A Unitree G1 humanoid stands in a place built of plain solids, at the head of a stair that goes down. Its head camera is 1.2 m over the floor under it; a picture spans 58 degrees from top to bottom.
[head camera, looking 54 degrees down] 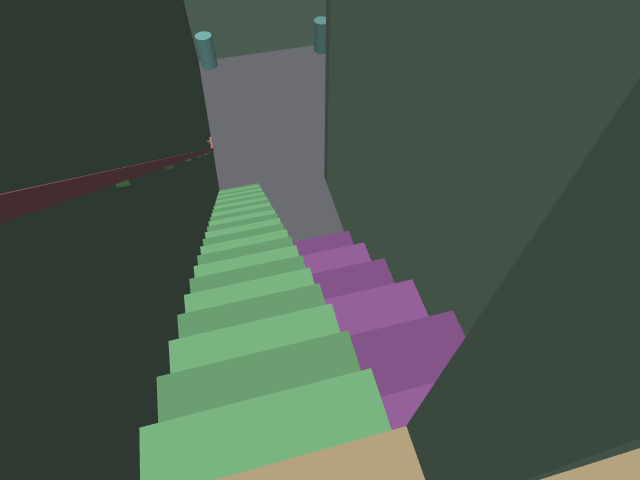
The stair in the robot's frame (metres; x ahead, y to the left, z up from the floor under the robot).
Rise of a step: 0.19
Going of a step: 0.23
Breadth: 0.74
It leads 14 degrees to the left of straight ahead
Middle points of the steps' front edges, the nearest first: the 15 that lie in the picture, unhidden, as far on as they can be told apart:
0.18 0.13 0.00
0.40 0.19 -0.19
0.62 0.25 -0.38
0.84 0.30 -0.58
1.06 0.36 -0.77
1.28 0.42 -0.97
1.50 0.47 -1.16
1.72 0.53 -1.36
1.94 0.59 -1.55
2.16 0.64 -1.75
2.38 0.70 -1.94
2.60 0.75 -2.14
2.83 0.81 -2.33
3.05 0.87 -2.53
3.27 0.93 -2.72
